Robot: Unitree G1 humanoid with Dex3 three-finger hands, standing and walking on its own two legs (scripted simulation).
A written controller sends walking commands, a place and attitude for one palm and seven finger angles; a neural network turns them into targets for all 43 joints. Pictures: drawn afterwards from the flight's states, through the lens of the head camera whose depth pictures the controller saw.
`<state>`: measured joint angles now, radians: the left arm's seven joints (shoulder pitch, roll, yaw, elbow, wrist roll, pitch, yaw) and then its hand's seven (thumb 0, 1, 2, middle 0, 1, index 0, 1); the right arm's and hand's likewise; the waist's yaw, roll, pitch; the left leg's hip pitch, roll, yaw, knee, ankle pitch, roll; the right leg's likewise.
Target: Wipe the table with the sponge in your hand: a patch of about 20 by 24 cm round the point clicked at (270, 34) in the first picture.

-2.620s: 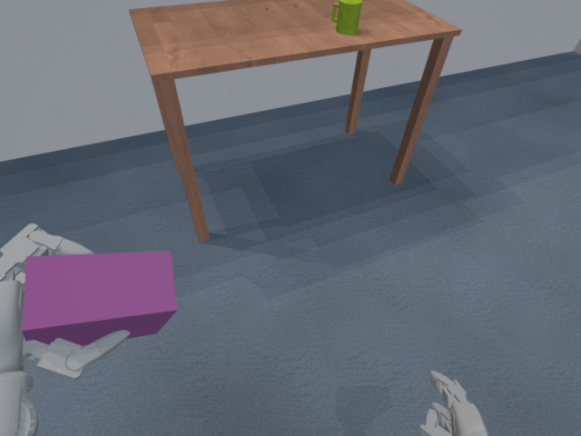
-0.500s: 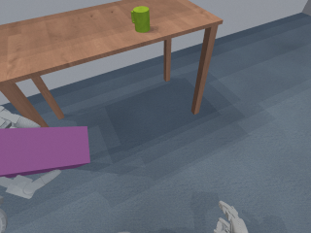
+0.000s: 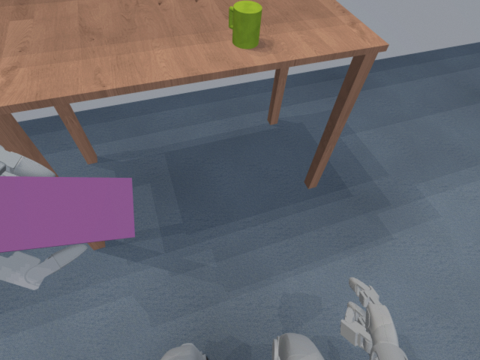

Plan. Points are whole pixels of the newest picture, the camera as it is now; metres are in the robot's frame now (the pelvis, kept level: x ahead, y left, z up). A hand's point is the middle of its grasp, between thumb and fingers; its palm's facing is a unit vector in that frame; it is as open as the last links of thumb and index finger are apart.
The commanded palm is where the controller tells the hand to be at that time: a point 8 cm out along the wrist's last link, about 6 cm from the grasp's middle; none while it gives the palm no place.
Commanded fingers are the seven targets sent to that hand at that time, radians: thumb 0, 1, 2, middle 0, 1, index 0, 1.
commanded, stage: turn to face it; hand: left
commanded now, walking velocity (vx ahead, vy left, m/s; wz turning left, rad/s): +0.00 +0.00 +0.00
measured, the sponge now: (82, 214) +0.26 +0.20 +0.17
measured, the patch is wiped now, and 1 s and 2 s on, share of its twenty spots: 0.00 0.00 0.00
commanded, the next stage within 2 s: take the last steps up to it in 0.48 s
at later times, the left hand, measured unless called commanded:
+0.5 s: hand (108, 192) +0.28 +0.17 +0.19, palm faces +0.40 -0.82 -0.41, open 10.7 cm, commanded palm +0.22 +0.21 +0.19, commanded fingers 0.00 0.10 1.30 -1.20 -1.60 -1.20 -1.60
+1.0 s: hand (131, 190) +0.28 +0.14 +0.18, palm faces +0.37 -0.82 -0.44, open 10.7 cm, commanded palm +0.23 +0.19 +0.19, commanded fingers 0.00 0.10 1.30 -1.20 -1.60 -1.20 -1.60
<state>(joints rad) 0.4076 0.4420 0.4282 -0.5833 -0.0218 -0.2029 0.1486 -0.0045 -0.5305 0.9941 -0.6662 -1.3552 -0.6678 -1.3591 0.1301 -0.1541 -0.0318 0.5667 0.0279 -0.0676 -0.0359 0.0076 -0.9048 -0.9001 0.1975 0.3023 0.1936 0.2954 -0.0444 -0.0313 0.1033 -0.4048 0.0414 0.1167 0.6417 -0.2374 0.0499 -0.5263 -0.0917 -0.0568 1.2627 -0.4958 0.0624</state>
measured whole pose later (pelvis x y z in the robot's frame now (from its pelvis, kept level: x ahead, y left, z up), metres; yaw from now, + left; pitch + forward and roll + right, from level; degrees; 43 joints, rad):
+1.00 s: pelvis +0.07 -0.09 +0.02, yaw -1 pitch +0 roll +1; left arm 0.52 0.37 0.35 -0.52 -0.01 -0.21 0.16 0.00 -0.53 1.00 -0.66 -1.36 -0.67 -1.36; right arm 0.26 -0.22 -0.01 0.64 -0.01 -0.04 -0.06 0.01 -0.90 -0.90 0.20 0.30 0.20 0.30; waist -0.01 -0.02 0.04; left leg -0.36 0.07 0.11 0.67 -0.35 -0.01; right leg -0.23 -0.05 -0.10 0.49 -0.26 -0.02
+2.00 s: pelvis +0.24 -0.07 +0.02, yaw -3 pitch +1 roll +0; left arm 0.50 0.38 0.37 -0.57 -0.02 -0.22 0.16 0.00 -0.53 1.00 -0.66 -1.36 -0.66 -1.37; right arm 0.20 -0.11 0.02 0.61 0.00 -0.12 -0.04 0.01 -0.90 -0.90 0.20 0.30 0.20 0.30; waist -0.01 -0.01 0.05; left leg -0.26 0.09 0.17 0.49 -0.24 0.00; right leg -0.48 -0.09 -0.12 0.93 -0.41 0.03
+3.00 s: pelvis +0.40 -0.10 +0.02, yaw -1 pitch +0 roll +3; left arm 0.49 0.34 0.35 -0.48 -0.01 -0.22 0.16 0.00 -0.54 1.00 -0.66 -1.37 -0.66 -1.37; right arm 0.18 -0.22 -0.01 0.63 -0.01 -0.04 -0.06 0.01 -0.90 -0.90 0.20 0.30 0.20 0.30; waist -0.01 -0.01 0.08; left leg -0.42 0.05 0.10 0.81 -0.37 -0.03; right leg -0.24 -0.09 -0.15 0.52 -0.28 -0.04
